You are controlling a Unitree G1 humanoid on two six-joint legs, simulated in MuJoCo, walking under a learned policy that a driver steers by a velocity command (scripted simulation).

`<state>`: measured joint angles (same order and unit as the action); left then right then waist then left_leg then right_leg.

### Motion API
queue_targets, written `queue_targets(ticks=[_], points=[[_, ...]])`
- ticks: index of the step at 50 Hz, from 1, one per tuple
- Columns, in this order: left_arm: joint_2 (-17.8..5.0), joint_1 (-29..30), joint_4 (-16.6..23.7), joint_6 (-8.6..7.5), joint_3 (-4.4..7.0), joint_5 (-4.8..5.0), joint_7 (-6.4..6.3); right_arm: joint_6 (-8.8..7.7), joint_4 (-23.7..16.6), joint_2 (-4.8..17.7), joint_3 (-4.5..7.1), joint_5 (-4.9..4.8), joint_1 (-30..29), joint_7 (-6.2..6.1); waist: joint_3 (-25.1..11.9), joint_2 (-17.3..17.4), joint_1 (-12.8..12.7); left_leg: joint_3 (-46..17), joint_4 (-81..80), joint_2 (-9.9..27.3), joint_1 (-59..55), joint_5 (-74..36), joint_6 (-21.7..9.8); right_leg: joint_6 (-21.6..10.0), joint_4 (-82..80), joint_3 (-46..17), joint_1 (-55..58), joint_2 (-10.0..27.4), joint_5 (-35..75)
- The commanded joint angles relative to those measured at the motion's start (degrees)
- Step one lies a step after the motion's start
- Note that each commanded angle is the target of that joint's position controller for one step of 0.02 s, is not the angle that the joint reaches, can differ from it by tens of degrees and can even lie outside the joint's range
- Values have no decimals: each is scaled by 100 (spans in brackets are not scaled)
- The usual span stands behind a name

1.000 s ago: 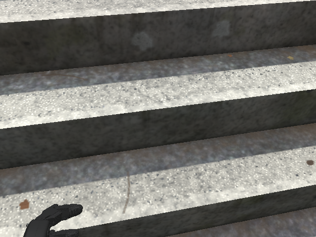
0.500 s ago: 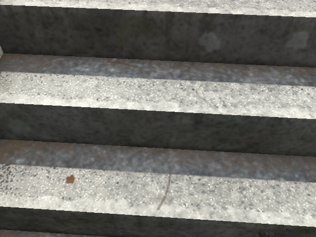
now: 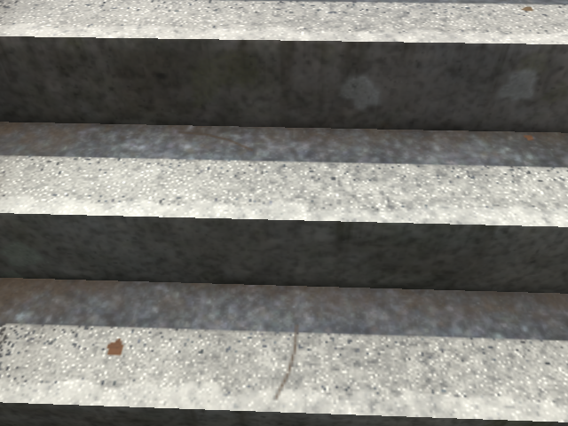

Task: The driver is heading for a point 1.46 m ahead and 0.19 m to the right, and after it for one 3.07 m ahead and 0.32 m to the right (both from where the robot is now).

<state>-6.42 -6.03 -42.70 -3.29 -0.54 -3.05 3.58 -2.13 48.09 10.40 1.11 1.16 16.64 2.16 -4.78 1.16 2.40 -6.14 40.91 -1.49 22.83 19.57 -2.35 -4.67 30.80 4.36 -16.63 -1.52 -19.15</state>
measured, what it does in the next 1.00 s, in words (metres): climbs: left foot 0.19 m higher, then right foot 0.19 m higher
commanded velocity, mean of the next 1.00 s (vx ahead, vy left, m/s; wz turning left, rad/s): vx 0.44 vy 0.00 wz -0.10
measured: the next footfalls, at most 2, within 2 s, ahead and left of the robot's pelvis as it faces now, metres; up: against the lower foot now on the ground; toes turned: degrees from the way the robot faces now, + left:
left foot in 0.32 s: +0.28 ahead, +0.27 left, +0.19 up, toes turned +3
right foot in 0.90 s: +0.53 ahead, +0.11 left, +0.38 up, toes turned -8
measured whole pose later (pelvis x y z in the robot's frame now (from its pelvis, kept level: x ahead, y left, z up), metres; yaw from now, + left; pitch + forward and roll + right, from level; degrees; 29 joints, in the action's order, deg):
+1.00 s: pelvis +0.45 +0.20 +0.29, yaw -8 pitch +9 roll -6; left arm -9.3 0.0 -46.6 2.0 -1.2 -3.2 4.3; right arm -4.2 65.1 11.6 -0.4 4.8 22.3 9.7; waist -12.3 4.7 -3.6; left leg -4.1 62.3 1.4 24.3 -11.4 -9.3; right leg -7.8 63.0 9.7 -46.3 -7.3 -25.4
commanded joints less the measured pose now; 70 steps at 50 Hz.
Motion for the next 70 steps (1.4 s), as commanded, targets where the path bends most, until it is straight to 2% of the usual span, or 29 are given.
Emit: queue_targets(ticks=[1,5,10,13,14,17,18,19,20,22,24,26,27,28,32,36,40,42,46,47,49,50,55,60,62,65,67,68,70], points=[[-1128,-772,16,-158,440,36,-412,-161,-762,564,146,43,-1040,-163,156,-1140,-740,85,3176,335,2870,572,-135,-1875,-2230,-3653,1315,2704,-1664],[-499,-1548,-798,-203,191,-150,-300,-15,-1120,176,84,103,-1520,-70,182,-599,-697,20,6717,10,4816,1102,-760,-1320,-1848,-1956,1758,2006,-305],[-329,-2903,-2104,-157,130,-412,-286,189,-1951,-411,-570,34,-2658,-102,158,-692,-787,-225,8201,702,7720,2533,-1307,-1116,-2116,-1963,2591,2393,753],[-1176,-958,-1639,-241,300,-426,53,349,-2427,209,-555,165,-3147,-126,-190,182,152,428,3913,1100,3309,650,-1475,-552,-3466,-633,-1240,1565,249],[-1928,-1230,-1560,-270,505,-22,239,540,-2502,143,-671,106,-3543,123,-133,-719,249,941,3851,365,1365,2267,-714,-831,-4129,-754,-2777,1562,-219],[-2151,-450,-1129,-513,418,-17,475,317,-821,1042,-203,-119,110,243,-1402,-620,1613,495,2574,-311,-305,-729,-942,-428,-672,69,-943,1473,7815],[-1257,-1446,-1000,-542,193,-313,622,277,-117,1670,-99,-55,1609,145,-2719,1102,1344,-2761,708,923,-2993,-898,-1915,-263,1933,-609,-2872,758,5093],[-1038,-1892,-1350,-331,318,-155,656,348,346,2286,162,314,2728,85,-2653,1611,1322,-5278,-1467,1593,-2642,228,-1614,-386,4156,-1739,-3156,-238,2483],[-924,-1714,-976,-383,529,268,152,222,22,1771,374,-106,672,-243,-2009,1418,355,-5045,-1909,1867,-1517,2652,-995,27,7027,-1539,-2659,-166,1087],[-434,-1128,-1206,-236,308,99,66,-128,739,1214,-1,-89,463,191,579,2196,-41,-3649,-1571,1282,910,3381,-631,-615,8415,-2446,-4893,-289,2849],[-220,-1475,-1222,-126,136,167,88,-76,719,302,-203,-34,-1046,212,86,64,-778,-2867,-1643,1213,1534,2320,-386,-903,8677,-2494,-4654,-144,3223],[-566,-1509,-1360,-4,168,246,13,-113,850,-105,-272,211,-1231,216,-103,-179,-948,-1875,-1692,1112,1412,912,-294,-821,8333,-2299,-4973,10,3557],[282,-851,-527,-33,-51,-214,-358,-356,1549,-152,-117,-141,-405,-88,141,335,-1051,-630,-1265,1041,859,629,-435,-334,8577,-1260,-4811,-259,2594],[-747,-470,-928,53,118,416,-26,-264,1095,-91,-228,386,-807,119,-113,-193,-799,-738,-1864,917,1373,376,15,-833,8231,-1726,-5057,117,3183],[-283,38,-795,-31,-118,200,146,-179,1942,-161,-305,573,1186,154,285,104,-367,-907,-1887,1195,-867,33,-464,-1459,11219,-1768,-7759,-315,2234],[-586,1282,-246,152,-112,446,-34,-344,1651,98,-310,678,1150,331,47,227,-228,228,-2751,1149,-499,-411,-435,-1053,8942,-717,-7007,117,2805],[-177,2260,223,596,-223,206,-37,-245,2070,132,-429,475,2383,490,56,919,35,377,-3326,1730,-1589,-2878,-845,-901,7931,414,-7182,500,1296],[-512,2624,543,723,-136,272,218,-439,1676,847,-355,251,1373,567,-520,880,-493,1002,-3307,1711,179,-9592,-1130,-689,6087,1431,-3532,-102,356],[-628,590,122,694,-54,120,202,-389,1927,1700,48,52,1445,572,-740,1196,-990,1163,-1142,1995,-3370,-12786,-1080,-527,2503,1061,-3143,-752,-243],[-973,-1177,-614,752,77,138,94,-333,1809,1302,-28,736,1638,722,-1796,556,-1190,753,309,1794,-1284,-12610,-927,-1073,2951,-558,-367,-577,1261],[-1305,-3004,-1262,719,226,-187,-21,-146,1480,612,55,433,612,937,-1393,-1823,-1729,-450,6006,-470,2431,-3008,-709,-2179,-732,-5292,851,969,25],[-1113,-2765,-1706,477,240,-191,-50,-135,1254,365,38,99,193,714,-367,-831,-1330,-1436,7765,-664,4197,-2973,-1054,-1554,-718,-5136,620,970,-1454],[45,-452,-1879,-53,-92,-88,236,12,381,-128,-279,242,-620,238,370,160,471,-12,8287,242,5023,-1419,-1304,-806,-865,-1726,-1507,481,229],[-577,-2073,-2066,-175,-67,-505,201,-69,-453,99,-465,98,-2567,59,-34,-193,-341,709,6963,555,4674,-1290,-972,-757,-1460,-1760,-1877,250,55],[-934,-1747,-1845,-48,11,-65,414,171,-924,175,-531,86,-3483,40,-169,-777,-184,1265,4790,409,1903,395,-439,-1310,-2969,-1926,-3433,623,947],[-1714,-1499,-1554,-504,204,378,429,247,-658,604,-289,108,-1970,65,-591,-1177,524,1548,3188,-358,1807,367,-209,-1479,-1475,-1906,-146,1460,8869],[-1041,-2081,-1711,-564,245,-43,437,232,-253,1000,-79,182,-322,-37,-2413,202,661,-678,1874,439,-812,-1101,-1384,-914,1487,-1605,-618,875,9474],[-462,-1996,-1642,-403,114,-277,542,277,57,1418,36,261,927,-187,-2629,1312,1082,-3608,-647,1558,-2229,1032,-2098,-780,3099,-1649,-2558,6,5208],[-604,-1320,-1881,-277,272,311,439,15,321,1480,73,212,364,-179,-140,1662,756,-4804,-1763,1994,-245,3917,-1746,-603,7809,-2029,-4985,-137,2565]])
